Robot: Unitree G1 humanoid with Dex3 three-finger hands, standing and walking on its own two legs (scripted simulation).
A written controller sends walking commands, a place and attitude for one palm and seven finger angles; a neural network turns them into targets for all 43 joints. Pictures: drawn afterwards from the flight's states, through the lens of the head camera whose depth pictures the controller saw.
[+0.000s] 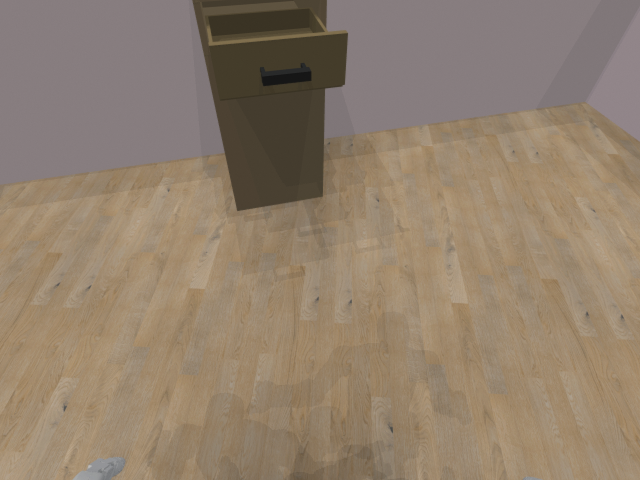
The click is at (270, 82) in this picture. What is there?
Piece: drawer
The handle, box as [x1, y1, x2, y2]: [260, 63, 310, 85]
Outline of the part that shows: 310,70 308,67 305,66 304,63 301,63 300,68 265,72 263,67 260,67 263,85 310,80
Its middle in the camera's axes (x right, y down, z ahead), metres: -0.10 -0.43 +1.00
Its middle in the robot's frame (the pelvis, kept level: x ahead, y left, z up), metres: +1.04 +0.15 +0.01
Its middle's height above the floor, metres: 0.78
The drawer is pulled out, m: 0.30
